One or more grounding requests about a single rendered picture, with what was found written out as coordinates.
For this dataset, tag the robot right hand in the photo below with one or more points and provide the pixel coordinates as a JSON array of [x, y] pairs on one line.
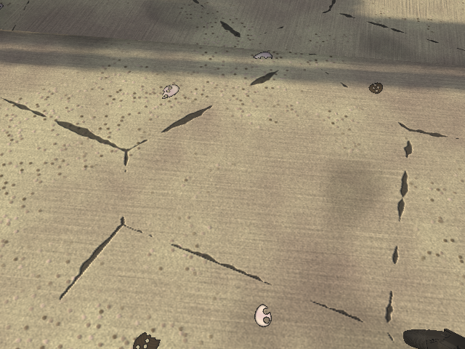
[[433, 339]]

